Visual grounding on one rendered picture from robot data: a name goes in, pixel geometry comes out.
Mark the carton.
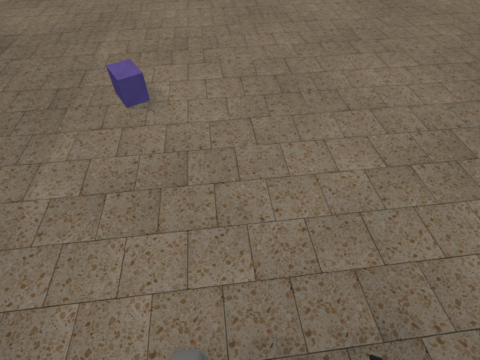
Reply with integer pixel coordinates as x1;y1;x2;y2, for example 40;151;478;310
106;59;150;108

